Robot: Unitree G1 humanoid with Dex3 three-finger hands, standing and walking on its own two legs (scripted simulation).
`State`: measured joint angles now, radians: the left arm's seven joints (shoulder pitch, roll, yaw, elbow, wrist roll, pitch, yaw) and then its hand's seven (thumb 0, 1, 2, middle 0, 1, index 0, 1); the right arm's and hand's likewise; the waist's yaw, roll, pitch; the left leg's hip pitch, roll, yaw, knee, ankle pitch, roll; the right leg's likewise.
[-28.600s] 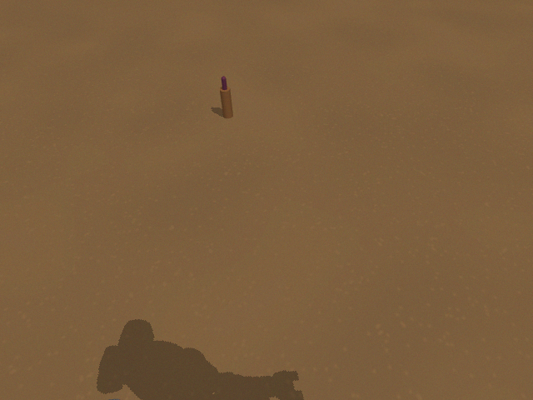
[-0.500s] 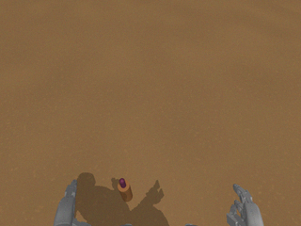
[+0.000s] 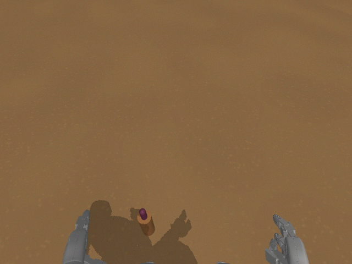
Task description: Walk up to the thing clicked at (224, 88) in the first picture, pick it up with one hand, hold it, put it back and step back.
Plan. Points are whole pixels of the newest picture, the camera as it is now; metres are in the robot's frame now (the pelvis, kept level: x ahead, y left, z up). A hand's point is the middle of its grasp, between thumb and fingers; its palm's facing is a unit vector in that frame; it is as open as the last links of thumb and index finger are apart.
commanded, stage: stand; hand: left
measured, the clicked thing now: (145, 220) +0.39 +0.18 -0.58
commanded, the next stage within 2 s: none
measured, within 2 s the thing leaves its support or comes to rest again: neither
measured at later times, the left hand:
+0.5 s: hand out of the picture +0.10 +0.25 -0.11, palm faces +0.00 -0.94 -0.35, open 8.4 cm
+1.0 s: hand out of the picture +0.03 +0.26 -0.10, palm faces +0.03 -0.93 -0.36, open 7.4 cm
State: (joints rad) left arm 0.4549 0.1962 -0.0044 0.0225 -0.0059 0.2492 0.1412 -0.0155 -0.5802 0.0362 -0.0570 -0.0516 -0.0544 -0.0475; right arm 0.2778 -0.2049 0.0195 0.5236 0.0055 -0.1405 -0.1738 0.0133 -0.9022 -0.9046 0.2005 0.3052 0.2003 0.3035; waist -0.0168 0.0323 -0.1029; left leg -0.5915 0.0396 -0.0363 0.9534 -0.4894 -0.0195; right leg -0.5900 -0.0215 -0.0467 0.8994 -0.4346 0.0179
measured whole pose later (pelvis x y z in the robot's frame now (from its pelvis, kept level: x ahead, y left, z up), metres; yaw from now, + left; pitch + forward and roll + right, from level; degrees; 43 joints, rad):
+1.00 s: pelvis -0.01 +0.01 +0.05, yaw +1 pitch -4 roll +0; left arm 0.17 0.31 0.01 1.13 0.03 0.00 0.02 0.00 0.90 0.90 -0.21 -0.30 -0.20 -0.30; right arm 0.16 -0.31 -0.02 1.10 -0.03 0.00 -0.01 0.01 -0.91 -0.90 0.20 0.30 0.20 0.30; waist 0.02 0.02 0.05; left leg -0.11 -0.02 -0.02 0.39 -0.20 0.00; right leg -0.14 -0.07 -0.05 0.41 -0.19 0.04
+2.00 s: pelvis +0.01 -0.02 +0.06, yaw +0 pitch -3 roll +0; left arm 0.09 0.32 0.02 1.16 0.01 -0.01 0.01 0.00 0.90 0.90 -0.21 -0.30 -0.20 -0.30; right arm 0.11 -0.34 -0.01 1.14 -0.02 -0.01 -0.01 0.01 -0.91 -0.90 0.20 0.30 0.20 0.30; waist 0.01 0.02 0.05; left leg -0.07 0.03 -0.02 0.31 -0.19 -0.04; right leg -0.10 -0.02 -0.05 0.33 -0.18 0.00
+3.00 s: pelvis -0.07 +0.05 +0.04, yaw +0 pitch -1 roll -1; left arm 0.04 0.40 0.07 0.89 0.00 0.06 0.03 0.00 0.90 0.90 -0.21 -0.30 -0.20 -0.30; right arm 0.17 -0.35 -0.05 0.94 -0.03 0.03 -0.01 0.01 -0.90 -0.90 0.20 0.30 0.20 0.30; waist -0.02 -0.05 0.19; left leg -0.28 -0.03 0.01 0.58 -0.29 0.06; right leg -0.46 0.11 0.16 1.14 -0.50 0.00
